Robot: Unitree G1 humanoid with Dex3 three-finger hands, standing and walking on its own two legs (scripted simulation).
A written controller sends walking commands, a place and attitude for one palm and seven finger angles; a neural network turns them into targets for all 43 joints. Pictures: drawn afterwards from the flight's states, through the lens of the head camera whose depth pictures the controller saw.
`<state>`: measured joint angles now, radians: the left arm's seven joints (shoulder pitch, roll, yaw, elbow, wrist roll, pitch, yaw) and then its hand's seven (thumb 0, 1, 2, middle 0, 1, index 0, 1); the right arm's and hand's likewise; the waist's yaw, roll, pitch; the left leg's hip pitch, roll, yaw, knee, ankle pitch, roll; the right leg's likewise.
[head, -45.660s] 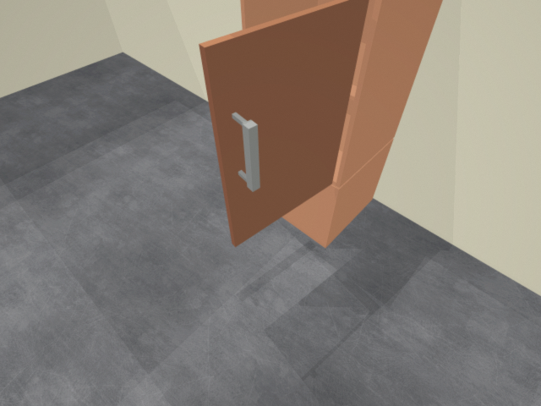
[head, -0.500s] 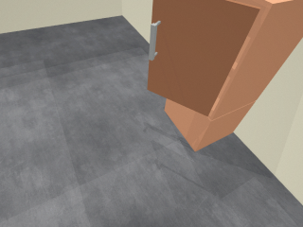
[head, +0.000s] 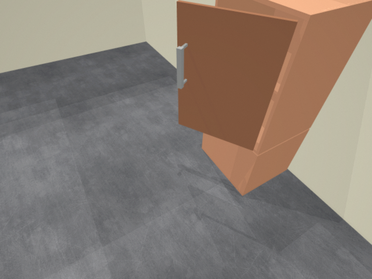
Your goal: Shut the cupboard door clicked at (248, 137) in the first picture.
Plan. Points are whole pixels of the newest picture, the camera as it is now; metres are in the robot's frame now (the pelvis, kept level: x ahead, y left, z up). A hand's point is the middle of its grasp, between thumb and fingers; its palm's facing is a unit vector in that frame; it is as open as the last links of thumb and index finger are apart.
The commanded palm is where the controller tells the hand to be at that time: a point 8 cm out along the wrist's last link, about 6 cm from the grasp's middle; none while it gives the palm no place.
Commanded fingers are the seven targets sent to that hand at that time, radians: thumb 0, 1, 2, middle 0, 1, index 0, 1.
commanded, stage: let the arm hang, fingers relaxed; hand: left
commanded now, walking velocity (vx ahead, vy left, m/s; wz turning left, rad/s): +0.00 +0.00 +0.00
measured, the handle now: (182, 66) +0.91 +0.06 +0.01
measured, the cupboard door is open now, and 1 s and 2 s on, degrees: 32 32 32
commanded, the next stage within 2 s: look to check the result in 0.16 s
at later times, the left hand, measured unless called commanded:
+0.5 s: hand out of the picture +0.02 +0.18 -0.17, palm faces +0.00 -0.97 -0.23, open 7.4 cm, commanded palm none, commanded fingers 0.00 0.90 0.90 -0.20 -0.30 -0.20 -0.30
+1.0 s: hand out of the picture +0.07 +0.17 -0.17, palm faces +0.03 -0.97 -0.25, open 7.3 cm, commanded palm none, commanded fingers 0.00 0.90 0.90 -0.20 -0.30 -0.20 -0.30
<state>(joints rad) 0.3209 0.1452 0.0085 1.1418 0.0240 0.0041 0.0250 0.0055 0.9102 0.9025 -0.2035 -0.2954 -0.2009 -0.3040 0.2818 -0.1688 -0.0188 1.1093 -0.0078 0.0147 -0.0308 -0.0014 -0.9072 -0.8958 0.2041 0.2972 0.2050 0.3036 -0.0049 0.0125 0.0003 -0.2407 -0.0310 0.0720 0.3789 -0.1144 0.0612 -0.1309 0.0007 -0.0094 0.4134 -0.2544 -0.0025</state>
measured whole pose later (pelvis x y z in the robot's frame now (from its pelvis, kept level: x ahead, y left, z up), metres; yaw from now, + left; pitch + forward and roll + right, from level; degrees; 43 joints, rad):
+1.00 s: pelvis +0.04 -0.03 +0.00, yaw +1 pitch -1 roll +0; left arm 0.21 0.21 0.02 1.13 0.01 0.00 0.03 0.01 0.91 0.90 -0.20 -0.30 -0.20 -0.30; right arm 0.19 -0.22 -0.01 1.11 -0.01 0.01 -0.03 0.00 -0.91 -0.90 0.20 0.30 0.20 0.30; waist -0.01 0.01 0.04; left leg -0.20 -0.01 0.04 0.40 -0.17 0.02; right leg -0.05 0.03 -0.04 0.36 -0.29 -0.03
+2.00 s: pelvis +0.03 -0.03 -0.02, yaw +41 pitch +0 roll +1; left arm 0.23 0.23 0.06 0.88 0.03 0.03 0.02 0.01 0.90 0.90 -0.21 -0.30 -0.21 -0.30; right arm 0.15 -0.25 -0.07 0.88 -0.02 0.06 0.03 0.00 -0.91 -0.90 0.20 0.30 0.20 0.30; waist -0.01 -0.04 0.12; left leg -0.33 0.01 0.05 0.64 -0.26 -0.01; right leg -0.28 -0.16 -0.17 0.76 -0.46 0.06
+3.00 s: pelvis +0.09 +0.16 +0.00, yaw +73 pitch -1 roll +0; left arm 0.17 0.22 0.08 0.92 0.03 0.01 -0.01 0.01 0.91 0.90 -0.20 -0.29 -0.20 -0.30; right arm 0.24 -0.17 -0.02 0.97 -0.02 -0.03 -0.02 0.00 -0.91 -0.90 0.20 0.30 0.21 0.30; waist 0.00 -0.03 0.08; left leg -0.17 -0.05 0.08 0.41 -0.23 0.09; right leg -0.58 -0.13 -0.02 0.97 -0.20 0.06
